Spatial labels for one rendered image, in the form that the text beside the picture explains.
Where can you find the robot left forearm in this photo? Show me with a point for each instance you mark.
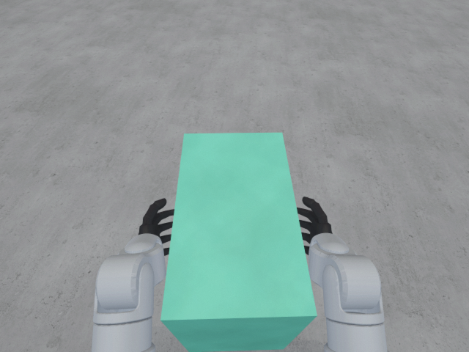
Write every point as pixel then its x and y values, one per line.
pixel 124 296

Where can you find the robot right forearm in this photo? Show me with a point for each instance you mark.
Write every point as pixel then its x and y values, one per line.
pixel 352 296

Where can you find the right robot hand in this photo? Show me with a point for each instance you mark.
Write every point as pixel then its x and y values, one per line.
pixel 319 222

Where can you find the left robot hand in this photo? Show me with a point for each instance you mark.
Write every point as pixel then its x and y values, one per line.
pixel 152 218

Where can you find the carton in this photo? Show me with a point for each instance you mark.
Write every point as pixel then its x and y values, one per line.
pixel 237 276

